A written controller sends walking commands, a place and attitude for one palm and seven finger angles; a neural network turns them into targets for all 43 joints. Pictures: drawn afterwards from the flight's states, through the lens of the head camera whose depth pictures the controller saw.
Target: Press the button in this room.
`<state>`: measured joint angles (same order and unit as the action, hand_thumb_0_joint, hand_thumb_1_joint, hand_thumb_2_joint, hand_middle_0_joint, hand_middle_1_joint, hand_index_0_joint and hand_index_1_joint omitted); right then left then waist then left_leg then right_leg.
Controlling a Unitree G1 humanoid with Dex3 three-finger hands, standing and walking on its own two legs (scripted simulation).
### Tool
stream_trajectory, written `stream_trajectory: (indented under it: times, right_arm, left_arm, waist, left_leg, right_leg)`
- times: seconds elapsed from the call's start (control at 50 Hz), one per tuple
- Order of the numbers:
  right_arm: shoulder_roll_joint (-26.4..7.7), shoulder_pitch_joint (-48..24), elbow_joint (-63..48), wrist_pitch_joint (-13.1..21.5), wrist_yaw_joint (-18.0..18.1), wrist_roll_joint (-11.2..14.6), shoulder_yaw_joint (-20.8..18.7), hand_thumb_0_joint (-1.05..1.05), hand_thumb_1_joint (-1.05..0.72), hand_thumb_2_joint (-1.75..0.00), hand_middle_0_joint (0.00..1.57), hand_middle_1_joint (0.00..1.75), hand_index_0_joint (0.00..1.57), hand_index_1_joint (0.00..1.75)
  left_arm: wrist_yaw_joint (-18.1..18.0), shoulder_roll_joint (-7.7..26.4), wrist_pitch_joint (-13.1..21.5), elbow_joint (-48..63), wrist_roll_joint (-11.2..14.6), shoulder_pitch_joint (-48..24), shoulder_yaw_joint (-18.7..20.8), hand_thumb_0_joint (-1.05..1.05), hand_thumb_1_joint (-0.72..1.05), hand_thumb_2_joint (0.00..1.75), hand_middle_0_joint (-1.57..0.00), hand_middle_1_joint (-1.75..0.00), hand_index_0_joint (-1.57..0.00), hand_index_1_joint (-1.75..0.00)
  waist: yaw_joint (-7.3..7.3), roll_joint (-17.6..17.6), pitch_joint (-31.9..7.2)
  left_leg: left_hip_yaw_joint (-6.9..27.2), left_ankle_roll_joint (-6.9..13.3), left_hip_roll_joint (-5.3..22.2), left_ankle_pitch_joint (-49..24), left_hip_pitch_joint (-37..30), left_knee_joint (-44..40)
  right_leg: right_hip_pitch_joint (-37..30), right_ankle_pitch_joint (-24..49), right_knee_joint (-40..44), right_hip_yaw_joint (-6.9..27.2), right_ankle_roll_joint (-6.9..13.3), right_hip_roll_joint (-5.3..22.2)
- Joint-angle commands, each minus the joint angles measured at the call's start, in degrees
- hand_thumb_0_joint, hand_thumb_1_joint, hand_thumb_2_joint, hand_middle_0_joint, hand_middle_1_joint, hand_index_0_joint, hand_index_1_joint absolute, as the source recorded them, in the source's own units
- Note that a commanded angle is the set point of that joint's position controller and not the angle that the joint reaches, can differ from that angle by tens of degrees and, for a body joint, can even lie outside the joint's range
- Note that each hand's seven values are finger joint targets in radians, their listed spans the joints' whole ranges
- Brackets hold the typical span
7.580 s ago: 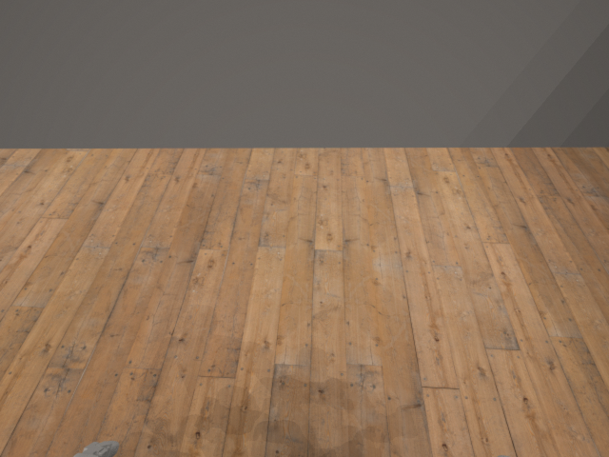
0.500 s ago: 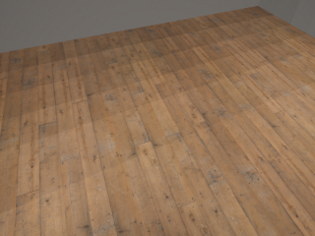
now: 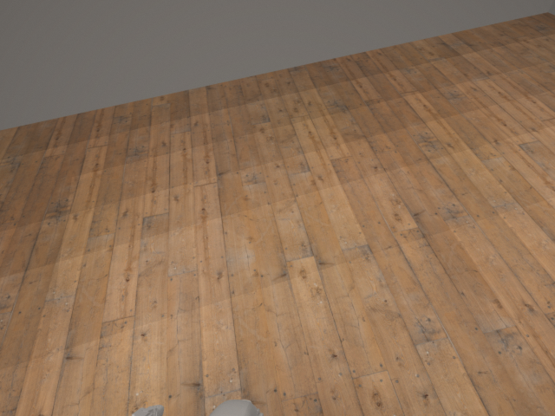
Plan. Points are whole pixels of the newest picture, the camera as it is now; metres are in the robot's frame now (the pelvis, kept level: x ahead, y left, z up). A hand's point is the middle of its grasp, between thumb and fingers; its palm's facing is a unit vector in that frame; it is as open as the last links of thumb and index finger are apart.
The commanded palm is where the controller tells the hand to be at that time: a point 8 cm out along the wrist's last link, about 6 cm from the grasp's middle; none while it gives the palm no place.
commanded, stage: turn or walk to find it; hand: left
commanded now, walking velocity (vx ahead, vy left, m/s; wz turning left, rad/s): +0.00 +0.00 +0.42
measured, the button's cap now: out of the picture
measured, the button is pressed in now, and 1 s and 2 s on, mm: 0 0 0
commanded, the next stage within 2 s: none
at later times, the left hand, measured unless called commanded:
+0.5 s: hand out of the picture -0.03 +0.26 -0.17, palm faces +0.26 -0.93 -0.25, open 7.4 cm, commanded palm none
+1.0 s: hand out of the picture -0.06 +0.19 -0.15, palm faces +0.43 -0.87 -0.26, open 7.4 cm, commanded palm none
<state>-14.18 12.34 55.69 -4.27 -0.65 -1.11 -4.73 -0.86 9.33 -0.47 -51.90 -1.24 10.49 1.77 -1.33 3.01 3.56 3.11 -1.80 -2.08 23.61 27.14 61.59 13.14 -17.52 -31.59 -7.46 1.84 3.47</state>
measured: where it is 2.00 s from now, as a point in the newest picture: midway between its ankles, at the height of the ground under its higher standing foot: outside the picture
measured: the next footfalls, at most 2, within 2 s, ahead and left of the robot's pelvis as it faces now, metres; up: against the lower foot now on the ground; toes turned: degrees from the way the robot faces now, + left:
left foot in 0.32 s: +0.00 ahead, +0.15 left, +0.00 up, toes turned +14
right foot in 0.74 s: +0.04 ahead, -0.09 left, +0.00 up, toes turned +14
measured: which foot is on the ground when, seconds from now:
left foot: up 0.00-0.30, down 0.32-0.74, up 0.76-1.00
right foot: down 0.00-0.32, up 0.34-0.72, down 0.74-1.00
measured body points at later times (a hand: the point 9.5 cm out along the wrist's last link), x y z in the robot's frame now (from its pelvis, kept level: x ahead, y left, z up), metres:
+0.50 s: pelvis -0.02 +0.04 +0.00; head +0.00 +0.07 +0.45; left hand -0.04 +0.31 -0.15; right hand +0.12 -0.18 -0.13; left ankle -0.04 +0.14 -0.74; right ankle -0.01 -0.10 -0.67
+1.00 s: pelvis -0.04 -0.01 +0.00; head +0.00 -0.03 +0.45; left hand -0.08 +0.23 -0.13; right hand +0.11 -0.24 -0.16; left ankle -0.13 +0.12 -0.65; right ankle +0.00 -0.10 -0.74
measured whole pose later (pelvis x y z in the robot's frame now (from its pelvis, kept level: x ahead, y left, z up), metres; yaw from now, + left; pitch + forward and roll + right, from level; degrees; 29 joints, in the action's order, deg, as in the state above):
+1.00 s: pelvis -0.04 -0.01 +0.00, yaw +26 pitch -1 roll +2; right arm -14.5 13.1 56.9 -4.6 -0.9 -1.1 -4.8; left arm -1.0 9.0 -0.5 -53.6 -1.5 12.7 1.7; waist -1.2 1.6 4.0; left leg 1.5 -3.8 1.3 21.8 26.3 63.0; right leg 11.8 -16.2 -29.1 -10.8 1.6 5.3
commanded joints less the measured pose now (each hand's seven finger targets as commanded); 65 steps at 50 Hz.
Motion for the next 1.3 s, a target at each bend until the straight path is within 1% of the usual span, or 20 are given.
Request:
stream_trajectory:
  times: [0.0, 0.16, 0.26, 0.28, 0.3, 0.32, 0.42, 0.6, 0.68, 0.7, 0.72, 0.74, 0.82, 0.88, 1.04, 1.14, 1.16, 1.18, 1.2, 1.28]
  right_arm:
    - [-3.7, 0.9, -2.8, 0.9, -0.5, -0.2, -1.0, 0.0, -0.9, -0.9, 0.2, 0.3, 0.2, 0.3]
    - [-2.1, -5.7, -3.9, 1.7, -0.3, 0.4, 0.7, 0.0, -0.9, -0.9, 0.2, 0.3, 0.2, 0.3]
    - [-3.4, -0.3, -2.7, 2.9, 0.1, 0.5, 0.7, 0.0, -0.9, -0.9, 0.2, 0.3, 0.2, 0.3]
    - [-7.2, 1.7, -2.6, 3.5, 0.0, 0.2, -0.1, 0.0, -0.9, -0.9, 0.2, 0.3, 0.2, 0.3]
    - [-12.2, 3.8, -2.9, 3.6, 0.2, -0.1, -1.2, 0.0, -0.9, -0.9, 0.2, 0.3, 0.2, 0.3]
    - [-13.3, 6.2, -1.6, 3.4, 0.9, 0.0, -1.5, 0.0, -0.9, -0.9, 0.2, 0.3, 0.2, 0.3]
    - [-8.3, -2.2, -3.7, 4.0, 1.7, 0.0, 0.1, 0.0, -0.9, -0.9, 0.2, 0.3, 0.2, 0.3]
    - [-9.2, -0.9, -4.4, 3.2, 1.2, -0.4, -0.9, 0.0, -0.9, -0.9, 0.2, 0.3, 0.2, 0.3]
    - [-8.7, -3.2, -5.5, 2.8, 0.9, -0.1, -1.3, 0.0, -0.9, -0.9, 0.2, 0.3, 0.2, 0.3]
    - [-7.0, -3.1, -5.8, 2.8, 0.7, 0.3, -1.2, 0.0, -0.9, -0.9, 0.2, 0.3, 0.2, 0.3]
    - [-2.8, -1.6, -6.9, 2.9, 0.3, 0.7, -0.5, 0.0, -0.9, -0.9, 0.2, 0.3, 0.2, 0.3]
    - [-3.2, -3.3, -7.9, 2.5, 0.5, 0.1, -0.7, 0.0, -0.9, -0.9, 0.2, 0.3, 0.2, 0.3]
    - [-4.1, 0.1, -3.6, 1.0, -0.4, -0.3, -1.2, 0.0, -0.9, -0.9, 0.2, 0.3, 0.2, 0.3]
    - [-3.7, 0.7, -2.9, 0.8, -0.5, -0.3, -0.9, 0.0, -0.9, -0.9, 0.2, 0.3, 0.2, 0.3]
    - [-2.1, -5.9, -3.9, 1.7, -0.2, 0.5, 0.7, 0.0, -0.9, -0.9, 0.2, 0.3, 0.2, 0.3]
    - [-3.3, 0.0, -2.6, 2.9, 0.1, 0.6, 0.7, 0.0, -0.9, -0.9, 0.2, 0.3, 0.2, 0.3]
    - [-6.9, 1.9, -2.4, 3.6, 0.1, 0.3, 0.0, 0.0, -0.9, -0.9, 0.2, 0.3, 0.2, 0.3]
    - [-12.4, 3.3, -2.8, 3.7, 0.3, -0.1, -1.2, 0.0, -0.9, -0.9, 0.2, 0.3, 0.2, 0.3]
    - [-13.3, 5.8, -1.6, 3.4, 0.9, 0.0, -1.4, 0.0, -0.9, -0.9, 0.2, 0.3, 0.2, 0.3]
    - [-8.8, -2.2, -3.4, 3.9, 1.9, 0.0, 0.0, 0.0, -0.9, -0.9, 0.2, 0.3, 0.2, 0.3]
  left_arm:
    - [-1.1, 10.3, 1.4, 3.5, 0.1, -0.4, 2.4, 0.0, 0.9, 0.9, -0.2, -0.3, -0.2, -0.3]
    - [-1.0, 13.9, 0.9, -0.1, -0.6, 6.4, 3.5, 0.0, 0.9, 0.9, -0.2, -0.3, -0.2, -0.3]
    - [-0.7, 14.3, -0.1, -1.0, 0.1, 4.8, 3.9, 0.0, 0.9, 0.9, -0.2, -0.3, -0.2, -0.3]
    - [-0.5, 12.4, -0.4, -0.1, 0.6, 5.2, 3.6, 0.0, 0.9, 0.9, -0.2, -0.3, -0.2, -0.3]
    - [-0.1, 8.7, -0.7, 2.0, 0.7, 4.1, 2.6, 0.0, 0.9, 0.9, -0.2, -0.3, -0.2, -0.3]
    - [-0.5, 8.5, -1.4, 3.2, 0.2, 0.5, 2.0, 0.0, 0.9, 0.9, -0.2, -0.3, -0.2, -0.3]
    - [0.3, 8.9, -1.4, 0.0, 0.4, 1.0, 2.7, 0.0, 0.9, 0.9, -0.2, -0.3, -0.2, -0.3]
    - [0.0, 7.7, -1.3, 2.5, 0.6, -1.1, 2.2, 0.0, 0.9, 0.9, -0.2, -0.3, -0.2, -0.3]
    - [-0.3, 8.1, -0.3, 1.4, 0.8, 5.5, 2.4, 0.0, 0.9, 0.9, -0.2, -0.3, -0.2, -0.3]
    - [-0.5, 10.3, 0.3, 1.1, 0.4, 7.3, 2.8, 0.0, 0.9, 0.9, -0.2, -0.3, -0.2, -0.3]
    - [-1.1, 15.2, 0.9, 1.3, -0.4, 8.1, 3.8, 0.0, 0.9, 0.9, -0.2, -0.3, -0.2, -0.3]
    - [-1.0, 17.2, 0.6, 2.6, -0.1, 7.1, 3.8, 0.0, 0.9, 0.9, -0.2, -0.3, -0.2, -0.3]
    - [-1.1, 11.1, 1.1, 4.5, 0.1, -2.3, 2.7, 0.0, 0.9, 0.9, -0.2, -0.3, -0.2, -0.3]
    - [-1.1, 10.6, 1.3, 3.6, 0.0, 0.1, 2.5, 0.0, 0.9, 0.9, -0.2, -0.3, -0.2, -0.3]
    - [-1.0, 14.2, 0.8, -0.6, -0.5, 7.3, 3.6, 0.0, 0.9, 0.9, -0.2, -0.3, -0.2, -0.3]
    - [-0.8, 14.4, 0.0, -1.2, 0.1, 4.4, 3.9, 0.0, 0.9, 0.9, -0.2, -0.3, -0.2, -0.3]
    - [-0.6, 12.4, -0.5, -0.4, 0.6, 4.9, 3.7, 0.0, 0.9, 0.9, -0.2, -0.3, -0.2, -0.3]
    - [-0.2, 8.5, -0.8, 1.7, 0.8, 4.7, 2.8, 0.0, 0.9, 0.9, -0.2, -0.3, -0.2, -0.3]
    - [-0.5, 8.7, -1.5, 2.9, 0.2, -0.1, 1.9, 0.0, 0.9, 0.9, -0.2, -0.3, -0.2, -0.3]
    - [0.3, 9.1, -1.4, 0.4, 0.4, 0.3, 2.7, 0.0, 0.9, 0.9, -0.2, -0.3, -0.2, -0.3]
  waist:
    - [0.3, -12.1, -1.0]
    - [4.45, -12.8, -4.0]
    - [1.14, -11.2, -6.4]
    - [0.01, -1.6, -8.4]
    - [-1.07, 13.6, -7.6]
    - [-3.0, 12.0, -7.5]
    - [0.8, 5.1, -4.0]
    - [-0.38, 6.1, -4.0]
    - [2.84, 4.6, -6.6]
    - [3.63, -0.3, -6.8]
    - [3.64, -15.3, -6.8]
    - [4.4, -18.2, -4.9]
    - [-0.48, -10.1, -0.5]
    - [0.5, -11.9, -1.6]
    - [4.65, -13.4, -4.2]
    - [0.93, -11.8, -6.8]
    - [-0.22, -2.4, -8.4]
    - [-0.82, 14.4, -6.9]
    - [-2.98, 12.6, -6.2]
    - [0.86, 5.8, -3.9]
  left_leg:
    - [-0.4, -1.6, 3.5, -4.1, 4.5, 7.7]
    - [-6.0, -2.0, 4.2, 3.2, -1.2, -13.5]
    - [-8.5, -0.1, 3.8, -10.5, -16.3, -35.7]
    - [-0.7, 2.4, 10.0, -19.7, -24.3, -40.3]
    - [14.8, 8.3, 22.8, -37.6, -29.0, -41.7]
    - [16.5, 12.6, 25.7, -39.7, -25.4, -42.8]
    - [6.7, 10.5, 16.4, -35.2, -19.2, -42.5]
    - [12.7, 11.6, 15.6, -28.3, -17.0, -42.3]
    - [12.7, 8.7, 12.0, -24.7, -10.8, -36.8]
    - [10.1, 5.8, 8.6, -18.6, -5.8, -32.3]
    - [2.2, 1.6, 1.0, -3.3, 5.5, -20.6]
    - [0.7, 0.4, -0.8, 9.1, 6.4, -8.9]
    - [1.1, -0.4, 3.1, -1.7, 4.6, 8.6]
    - [-0.7, -1.7, 3.5, -3.6, 4.1, 7.3]
    - [-6.0, -1.9, 3.8, 3.7, -1.9, -13.6]
    - [-8.3, -0.2, 3.6, -9.6, -16.0, -35.8]
    - [-0.9, 2.1, 9.4, -17.8, -24.1, -41.1]
    - [16.1, 8.6, 23.1, -35.2, -28.7, -42.8]
    - [16.8, 12.2, 25.5, -37.2, -24.0, -43.5]
    - [8.1, 10.8, 16.7, -37.3, -20.9, -41.9]
  right_leg:
    - [-2.4, 13.3, 15.0, 8.1, 3.7, 13.9]
    - [-9.6, 28.3, 9.7, 5.5, 6.4, 17.1]
    - [-3.6, 24.5, 0.2, 0.3, 1.0, 15.4]
    - [4.3, 14.4, -7.9, -2.4, -2.2, 11.8]
    - [17.2, -13.4, -19.0, -3.8, -5.8, 4.8]
    - [17.7, -19.5, -26.8, 1.4, -5.9, 3.9]
    - [16.0, -7.2, -31.0, 5.4, -6.2, 3.4]
    - [10.0, -8.5, -15.7, 5.0, -6.1, 0.3]
    - [-3.1, 2.5, 3.2, 3.6, -5.5, -1.1]
    - [-9.3, 6.0, 10.2, 6.4, -4.8, 2.0]
    - [-15.0, 5.4, 15.2, 21.5, 0.0, 16.0]
    - [-8.1, 9.9, 17.1, 25.8, 5.6, 24.2]
    - [0.4, 10.1, 15.4, 12.0, 4.2, 15.1]
    - [-2.2, 12.3, 14.9, 8.3, 4.1, 14.2]
    - [-9.4, 28.6, 9.7, 6.2, 6.5, 17.2]
    - [-4.4, 24.2, 0.8, 0.7, 1.4, 15.6]
    - [3.9, 14.4, -7.6, -2.0, -2.0, 12.0]
    - [18.3, -13.9, -18.2, -3.6, -6.0, 4.8]
    - [17.5, -18.9, -25.6, 1.9, -5.9, 4.1]
    - [17.8, -7.7, -32.0, 5.6, -6.3, 3.3]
